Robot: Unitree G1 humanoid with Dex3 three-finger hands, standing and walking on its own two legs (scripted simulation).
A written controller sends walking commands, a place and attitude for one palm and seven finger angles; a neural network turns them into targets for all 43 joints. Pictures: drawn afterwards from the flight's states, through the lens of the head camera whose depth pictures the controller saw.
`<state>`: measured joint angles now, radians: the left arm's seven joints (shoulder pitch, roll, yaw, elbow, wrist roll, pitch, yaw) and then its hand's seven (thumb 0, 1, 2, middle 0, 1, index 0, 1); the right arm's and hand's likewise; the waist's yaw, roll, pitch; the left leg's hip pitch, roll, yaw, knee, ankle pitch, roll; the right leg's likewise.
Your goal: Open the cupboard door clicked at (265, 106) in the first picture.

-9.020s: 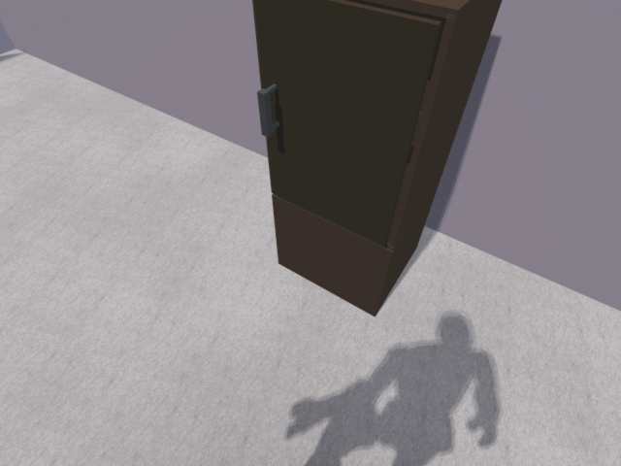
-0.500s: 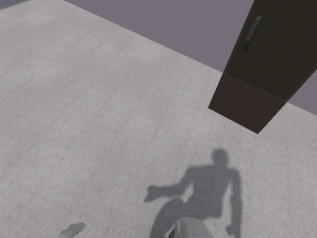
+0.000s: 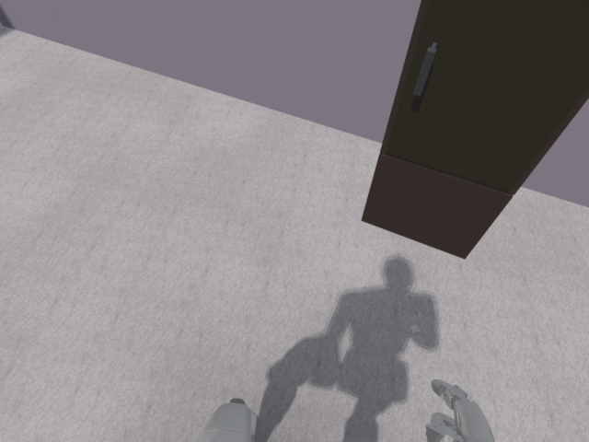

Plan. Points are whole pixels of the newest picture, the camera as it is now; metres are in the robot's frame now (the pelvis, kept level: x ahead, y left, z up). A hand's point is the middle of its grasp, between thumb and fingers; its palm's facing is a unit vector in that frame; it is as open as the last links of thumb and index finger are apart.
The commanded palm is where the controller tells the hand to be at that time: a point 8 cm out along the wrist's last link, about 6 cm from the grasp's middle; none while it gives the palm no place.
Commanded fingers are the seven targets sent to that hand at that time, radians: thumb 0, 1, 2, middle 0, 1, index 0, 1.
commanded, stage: walk to a spot facing it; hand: left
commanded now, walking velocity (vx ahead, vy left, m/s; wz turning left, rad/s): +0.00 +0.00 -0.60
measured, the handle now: (426, 69) +1.00 -0.23 -0.02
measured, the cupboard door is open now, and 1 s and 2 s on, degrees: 0 0 0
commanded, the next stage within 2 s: none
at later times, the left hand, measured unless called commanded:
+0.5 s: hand (204, 330) +0.30 +0.20 -0.15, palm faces -0.34 -0.90 -0.26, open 7.4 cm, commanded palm none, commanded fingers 0.00 0.90 0.90 -0.20 -0.30 -0.20 -0.30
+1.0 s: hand (234, 327) +0.32 +0.16 -0.19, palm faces -0.55 -0.82 -0.18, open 7.4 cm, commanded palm none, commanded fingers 0.00 0.90 0.90 -0.20 -0.30 -0.20 -0.30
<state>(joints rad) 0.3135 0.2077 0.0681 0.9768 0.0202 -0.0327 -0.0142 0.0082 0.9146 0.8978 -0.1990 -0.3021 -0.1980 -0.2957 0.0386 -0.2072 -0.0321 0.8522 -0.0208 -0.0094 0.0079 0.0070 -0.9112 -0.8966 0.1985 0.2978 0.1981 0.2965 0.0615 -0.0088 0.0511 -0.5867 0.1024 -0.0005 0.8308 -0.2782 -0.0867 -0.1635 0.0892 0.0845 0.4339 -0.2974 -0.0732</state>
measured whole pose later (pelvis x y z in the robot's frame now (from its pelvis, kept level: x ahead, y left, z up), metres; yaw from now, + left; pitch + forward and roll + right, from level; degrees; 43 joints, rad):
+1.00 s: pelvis +0.15 +0.04 -0.01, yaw -37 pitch +1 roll -1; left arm 0.21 0.24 0.06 0.92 0.01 0.07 -0.01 0.01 0.91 0.90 -0.20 -0.30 -0.20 -0.30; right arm 0.15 -0.21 -0.01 0.86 -0.02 0.01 -0.01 0.01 -0.91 -0.90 0.20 0.30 0.20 0.30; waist 0.01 -0.05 0.04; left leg -0.34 0.05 0.07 0.61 -0.28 -0.01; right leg -0.36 0.05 0.12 0.73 -0.43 0.02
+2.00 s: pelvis +0.17 +0.03 +0.00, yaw -74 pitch +0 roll -2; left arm 0.20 0.29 0.09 0.91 0.02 0.09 -0.04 0.01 0.91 0.90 -0.20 -0.30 -0.19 -0.30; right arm 0.19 -0.20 0.00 0.86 -0.03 0.02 -0.02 0.01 -0.91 -0.90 0.20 0.30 0.20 0.30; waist 0.02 -0.05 0.07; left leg -0.25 0.10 0.14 0.51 -0.26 0.01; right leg -0.48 0.01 0.02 1.11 -0.44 0.06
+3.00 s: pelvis +0.16 -0.10 +0.00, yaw -110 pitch +1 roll -1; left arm 0.13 0.25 0.08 0.90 0.02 0.07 -0.04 0.01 0.91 0.90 -0.19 -0.30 -0.19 -0.29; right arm 0.34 -0.20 -0.03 0.96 -0.03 0.00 -0.01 0.01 -0.91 -0.90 0.20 0.30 0.20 0.30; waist -0.04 -0.01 0.09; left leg -0.12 0.15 0.31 0.50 -0.37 -0.02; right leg -0.49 -0.05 -0.08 0.85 -0.33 0.04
